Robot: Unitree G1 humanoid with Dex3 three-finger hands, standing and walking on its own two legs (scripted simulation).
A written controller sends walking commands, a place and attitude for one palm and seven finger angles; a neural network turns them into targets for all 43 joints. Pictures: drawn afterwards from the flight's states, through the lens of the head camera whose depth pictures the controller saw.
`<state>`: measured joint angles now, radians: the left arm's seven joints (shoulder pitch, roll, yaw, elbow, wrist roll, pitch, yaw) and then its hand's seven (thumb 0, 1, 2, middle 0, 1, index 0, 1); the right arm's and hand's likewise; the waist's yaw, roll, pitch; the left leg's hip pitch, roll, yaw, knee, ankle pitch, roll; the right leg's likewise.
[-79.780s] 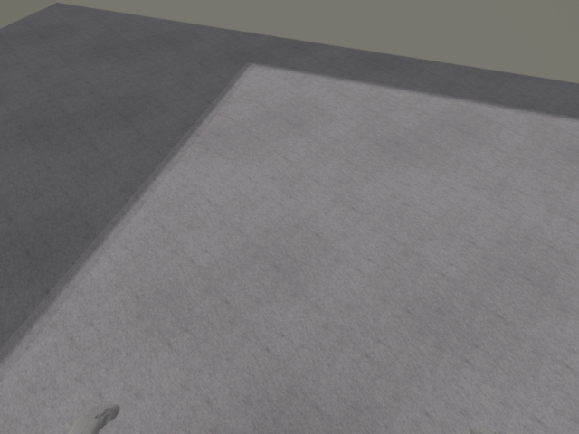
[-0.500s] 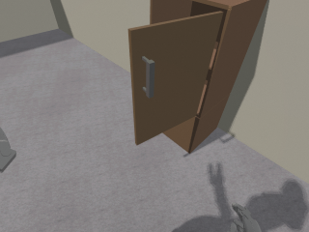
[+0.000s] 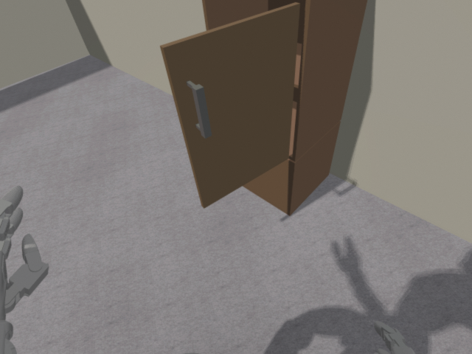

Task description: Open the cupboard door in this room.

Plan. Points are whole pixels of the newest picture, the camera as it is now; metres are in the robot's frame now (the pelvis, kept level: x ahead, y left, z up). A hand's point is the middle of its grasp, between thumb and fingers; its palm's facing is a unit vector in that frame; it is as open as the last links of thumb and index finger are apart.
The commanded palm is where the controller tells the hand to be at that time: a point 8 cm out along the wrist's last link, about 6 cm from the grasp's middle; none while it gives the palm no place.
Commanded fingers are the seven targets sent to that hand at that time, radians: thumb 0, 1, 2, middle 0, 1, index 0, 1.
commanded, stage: stop stepping back and stand still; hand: left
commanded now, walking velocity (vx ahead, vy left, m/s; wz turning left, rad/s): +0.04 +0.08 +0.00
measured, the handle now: (198, 109) +0.69 +0.14 +0.06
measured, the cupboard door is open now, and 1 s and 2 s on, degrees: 79 79 79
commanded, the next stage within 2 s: let the arm hang, fingers relaxed in 0.04 s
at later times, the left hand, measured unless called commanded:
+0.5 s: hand out of the picture +0.03 +0.20 -0.18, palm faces +0.10 -0.97 -0.20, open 7.0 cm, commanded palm none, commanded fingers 0.00 0.90 0.90 -0.20 -0.30 -0.20 -0.30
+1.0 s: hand out of the picture +0.04 +0.28 -0.17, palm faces +0.05 -0.95 -0.30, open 7.4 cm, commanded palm none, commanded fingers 0.00 0.90 0.90 -0.20 -0.30 -0.20 -0.30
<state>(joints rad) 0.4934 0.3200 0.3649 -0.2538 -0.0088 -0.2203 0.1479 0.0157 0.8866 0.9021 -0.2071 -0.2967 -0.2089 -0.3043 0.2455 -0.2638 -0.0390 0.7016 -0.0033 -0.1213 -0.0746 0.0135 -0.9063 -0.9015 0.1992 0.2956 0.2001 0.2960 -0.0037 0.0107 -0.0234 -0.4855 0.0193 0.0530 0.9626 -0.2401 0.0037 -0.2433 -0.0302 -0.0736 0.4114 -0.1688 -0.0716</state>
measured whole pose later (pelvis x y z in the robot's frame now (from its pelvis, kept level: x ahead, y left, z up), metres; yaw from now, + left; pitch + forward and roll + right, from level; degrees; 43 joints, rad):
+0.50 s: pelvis -0.01 +0.02 -0.02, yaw +4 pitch -1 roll +0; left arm 0.26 0.17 0.02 0.87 0.01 0.04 0.03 -0.02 0.99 0.90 -0.21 -0.30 -0.21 -0.30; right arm 0.22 -0.18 0.02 0.93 -0.03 0.03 -0.01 0.00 -0.92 -0.90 0.20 0.30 0.20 0.30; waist 0.01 -0.02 0.10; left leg -0.23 0.00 0.00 0.55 -0.29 0.00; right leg -0.30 0.00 -0.13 0.55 -0.23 -0.06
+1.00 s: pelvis +0.00 +0.06 +0.00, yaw +2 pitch -2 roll +0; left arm 0.15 0.24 0.02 1.15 0.01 -0.01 0.02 0.01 0.91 0.90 -0.20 -0.29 -0.20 -0.30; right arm 0.21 -0.23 0.00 1.13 -0.02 0.00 -0.01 0.00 -0.91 -0.90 0.20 0.30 0.20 0.30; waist 0.00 0.04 0.05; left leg -0.10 -0.04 0.04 0.36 -0.22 0.04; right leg -0.19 -0.02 -0.09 0.37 -0.14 -0.02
